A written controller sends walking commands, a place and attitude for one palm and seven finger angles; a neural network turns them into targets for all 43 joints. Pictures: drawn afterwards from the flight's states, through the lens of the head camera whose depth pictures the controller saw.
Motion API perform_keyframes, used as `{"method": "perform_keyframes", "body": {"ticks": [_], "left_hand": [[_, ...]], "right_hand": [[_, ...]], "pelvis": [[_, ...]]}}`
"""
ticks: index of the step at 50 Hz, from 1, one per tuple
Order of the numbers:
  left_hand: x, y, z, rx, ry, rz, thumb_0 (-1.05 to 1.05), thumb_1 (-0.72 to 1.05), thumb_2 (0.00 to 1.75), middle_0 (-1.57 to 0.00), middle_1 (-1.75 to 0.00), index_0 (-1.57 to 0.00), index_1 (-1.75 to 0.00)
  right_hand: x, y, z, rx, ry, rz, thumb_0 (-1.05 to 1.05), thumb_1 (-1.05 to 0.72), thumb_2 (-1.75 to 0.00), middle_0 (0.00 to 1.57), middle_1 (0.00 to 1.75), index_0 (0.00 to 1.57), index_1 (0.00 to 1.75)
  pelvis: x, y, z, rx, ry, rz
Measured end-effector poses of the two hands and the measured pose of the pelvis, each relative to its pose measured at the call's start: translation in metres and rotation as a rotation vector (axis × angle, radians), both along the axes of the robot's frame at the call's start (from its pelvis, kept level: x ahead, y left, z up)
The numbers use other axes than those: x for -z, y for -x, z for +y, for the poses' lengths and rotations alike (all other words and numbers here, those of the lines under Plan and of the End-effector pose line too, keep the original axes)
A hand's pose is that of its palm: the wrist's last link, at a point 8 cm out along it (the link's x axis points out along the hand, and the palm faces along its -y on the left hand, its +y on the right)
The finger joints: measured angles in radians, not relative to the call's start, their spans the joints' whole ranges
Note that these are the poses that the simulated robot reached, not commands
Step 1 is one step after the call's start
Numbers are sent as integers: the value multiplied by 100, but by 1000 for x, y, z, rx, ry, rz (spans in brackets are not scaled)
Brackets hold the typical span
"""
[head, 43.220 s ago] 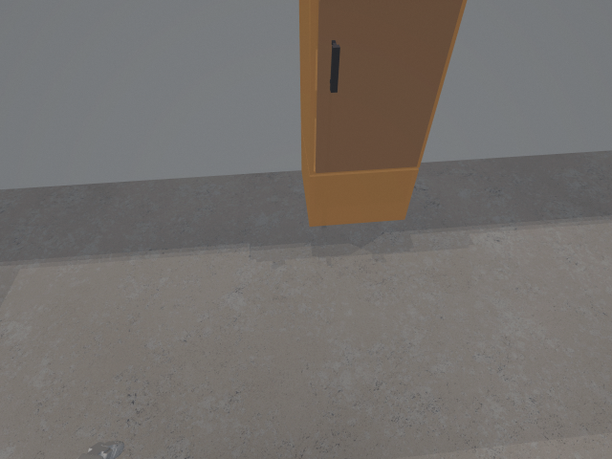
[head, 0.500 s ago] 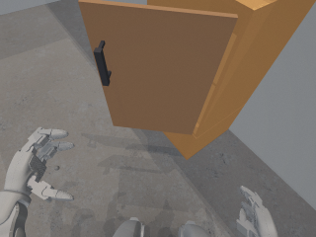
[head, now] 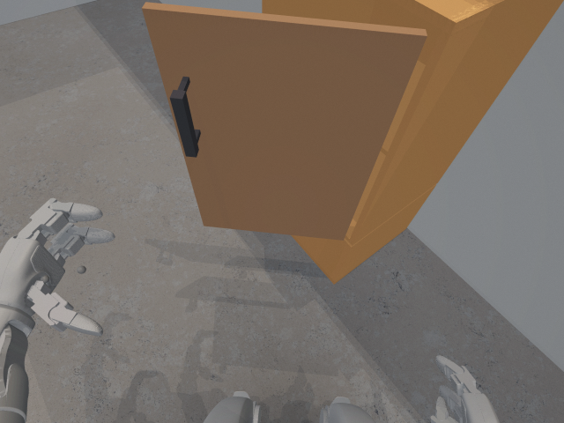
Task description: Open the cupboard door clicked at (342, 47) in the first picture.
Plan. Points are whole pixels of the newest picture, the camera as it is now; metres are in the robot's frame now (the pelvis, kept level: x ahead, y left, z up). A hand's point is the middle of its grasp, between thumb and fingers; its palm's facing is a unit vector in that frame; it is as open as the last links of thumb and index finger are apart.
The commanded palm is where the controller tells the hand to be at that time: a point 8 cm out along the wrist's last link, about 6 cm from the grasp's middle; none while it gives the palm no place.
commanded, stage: raise the hand with hooked fingers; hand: left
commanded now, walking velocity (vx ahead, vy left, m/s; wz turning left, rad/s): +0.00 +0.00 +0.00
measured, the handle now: (188, 118) +0.59 +0.21 +0.04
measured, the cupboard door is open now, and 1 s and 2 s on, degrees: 47 47 47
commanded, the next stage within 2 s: move the hooked fingers beside the handle in 0.32 s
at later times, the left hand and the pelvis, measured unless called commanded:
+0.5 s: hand (96, 274) +0.28 +0.26 +0.05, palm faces -0.02 -1.00 -0.05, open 14.0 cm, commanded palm +0.27 +0.31 +0.06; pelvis +0.00 -0.02 +0.00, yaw +0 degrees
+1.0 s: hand (119, 210) +0.38 +0.26 +0.05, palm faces -0.03 -1.00 -0.04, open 14.0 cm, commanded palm +0.36 +0.31 +0.05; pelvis +0.00 -0.02 -0.01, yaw -1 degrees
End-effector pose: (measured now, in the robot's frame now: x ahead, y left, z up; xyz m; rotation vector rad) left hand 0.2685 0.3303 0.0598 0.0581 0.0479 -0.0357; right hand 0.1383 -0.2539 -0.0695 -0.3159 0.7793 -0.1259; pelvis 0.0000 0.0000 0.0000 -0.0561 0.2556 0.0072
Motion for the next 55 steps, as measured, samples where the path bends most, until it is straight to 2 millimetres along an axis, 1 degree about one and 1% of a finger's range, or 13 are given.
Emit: {"method": "perform_keyframes", "body": {"ticks": [8, 22, 25, 29, 35, 40, 46, 55], "left_hand": [[2, 3, -7, -12, 2, -10, -1, -50, 30, -30, -120, -30, -120], [2, 7, -17, -15, 5, -5, -1, -50, 30, -30, -120, -30, -120], [2, 5, -20, -15, 3, -8, -1, -50, 30, -30, -120, -30, -120], [3, -8, -19, -27, 10, -20, -1, -51, 30, -30, -120, -31, -120], [3, -37, -18, -14, 14, -16, -1, -51, 30, -30, -120, -30, -120], [0, -59, -17, -5, 19, -16, -1, -50, 30, -30, -120, -30, -120], [3, -80, -16, -7, 18, -5, -1, -50, 30, -30, -120, -30, -120], [7, -109, -14, -12, 32, -12, -1, -50, 30, -30, -120, -30, -120]], "right_hand": [[0, 3, -5, 7, -1, 2, 2, -90, -89, 20, 30, 20, 30], [3, -7, -6, -8, -27, -28, 2, -90, -89, 20, 30, 20, 30], [5, -9, -8, -12, -24, -29, 2, -90, -89, 20, 30, 20, 30], [9, -7, -12, -12, -11, -11, 2, -90, -89, 20, 30, 20, 30], [14, 3, -20, 15, 6, 33, 1, -90, -89, 20, 30, 20, 30], [18, 20, -27, 53, 12, 82, 1, -90, -89, 20, 30, 20, 30], [23, 42, -34, 92, 22, 164, 1, -90, -89, 20, 30, 20, 30], [29, 70, -35, 142, 37, 273, 1, -90, -89, 20, 30, 20, 30]], "pelvis": [[0, 1, -5, 2, -4, -2], [2, 3, -15, 0, -9, -7], [3, 3, -16, -4, -10, -7], [5, 5, -19, -7, -11, -1], [7, 6, -23, -1, -11, 11], [7, 4, -23, 9, -12, 27], [8, 3, -21, 19, -13, 49], [10, 1, -17, 25, -9, 73]]}}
